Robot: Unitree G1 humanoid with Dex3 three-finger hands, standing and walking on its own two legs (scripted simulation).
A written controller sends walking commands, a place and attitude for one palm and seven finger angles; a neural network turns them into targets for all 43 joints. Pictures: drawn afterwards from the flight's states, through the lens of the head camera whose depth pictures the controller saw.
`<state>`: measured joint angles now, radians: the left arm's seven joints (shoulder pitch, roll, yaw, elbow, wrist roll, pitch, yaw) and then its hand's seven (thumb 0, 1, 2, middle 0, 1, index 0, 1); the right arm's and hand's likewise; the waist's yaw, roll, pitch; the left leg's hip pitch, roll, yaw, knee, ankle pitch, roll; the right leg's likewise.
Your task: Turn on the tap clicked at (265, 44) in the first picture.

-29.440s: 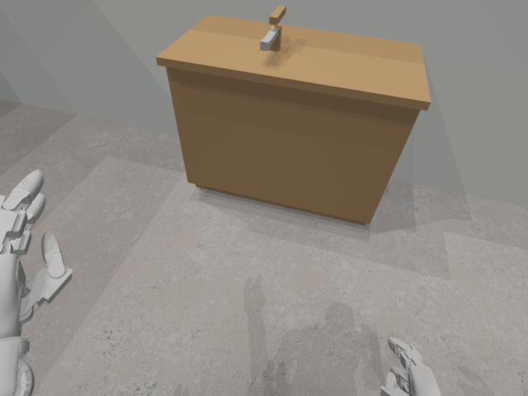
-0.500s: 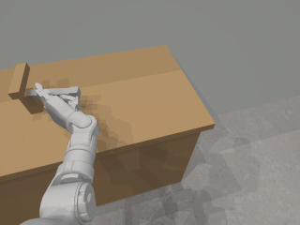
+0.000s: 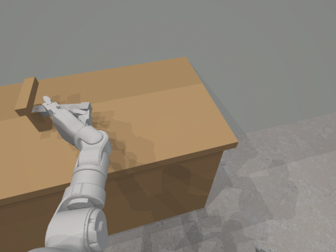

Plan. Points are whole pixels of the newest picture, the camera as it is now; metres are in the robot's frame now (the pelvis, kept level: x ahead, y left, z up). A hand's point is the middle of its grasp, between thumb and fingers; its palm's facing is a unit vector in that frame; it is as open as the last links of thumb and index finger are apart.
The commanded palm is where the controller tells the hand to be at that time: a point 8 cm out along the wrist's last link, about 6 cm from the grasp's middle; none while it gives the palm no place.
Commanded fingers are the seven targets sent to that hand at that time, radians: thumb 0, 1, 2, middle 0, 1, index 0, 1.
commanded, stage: lift the hand up off the lever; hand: left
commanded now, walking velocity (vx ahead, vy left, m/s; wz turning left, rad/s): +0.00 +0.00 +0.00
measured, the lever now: (86, 108) +0.49 +0.25 +0.06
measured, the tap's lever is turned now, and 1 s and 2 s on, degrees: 78 78 78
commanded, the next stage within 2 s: draw the hand back beside the body in 0.90 s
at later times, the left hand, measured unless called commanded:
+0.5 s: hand (79, 111) +0.42 +0.23 +0.12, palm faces +0.80 -0.60 -0.06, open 7.8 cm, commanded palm +0.37 +0.25 +0.13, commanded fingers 0.00 0.90 0.90 -0.15 -0.15 -0.15 -0.15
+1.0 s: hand (78, 109) +0.41 +0.22 +0.14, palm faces +0.79 -0.61 -0.07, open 7.8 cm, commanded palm +0.36 +0.24 +0.14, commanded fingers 0.00 0.90 0.90 -0.15 -0.15 -0.15 -0.15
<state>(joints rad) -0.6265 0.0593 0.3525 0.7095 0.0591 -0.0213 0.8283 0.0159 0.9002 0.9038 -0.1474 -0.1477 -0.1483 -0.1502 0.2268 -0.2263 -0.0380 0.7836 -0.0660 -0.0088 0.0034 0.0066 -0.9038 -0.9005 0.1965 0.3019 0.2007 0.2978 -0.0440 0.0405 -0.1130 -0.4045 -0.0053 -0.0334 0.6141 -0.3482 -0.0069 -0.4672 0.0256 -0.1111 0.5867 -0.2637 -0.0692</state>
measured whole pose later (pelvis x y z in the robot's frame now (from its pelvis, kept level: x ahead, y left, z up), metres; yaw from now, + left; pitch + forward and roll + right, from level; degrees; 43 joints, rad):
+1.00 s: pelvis +0.00 +0.01 +0.01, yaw +0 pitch +5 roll +0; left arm -0.59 0.03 0.28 0.51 0.04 0.15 0.80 0.02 0.90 0.90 -0.15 -0.15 -0.15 -0.15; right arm 0.15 -0.20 -0.02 0.79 -0.05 -0.03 -0.02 0.01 -0.90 -0.90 0.20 0.30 0.20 0.30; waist 0.01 0.03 -0.07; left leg -0.30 -0.02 -0.03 0.53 -0.32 0.00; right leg -0.36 0.02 -0.11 0.51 -0.24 -0.05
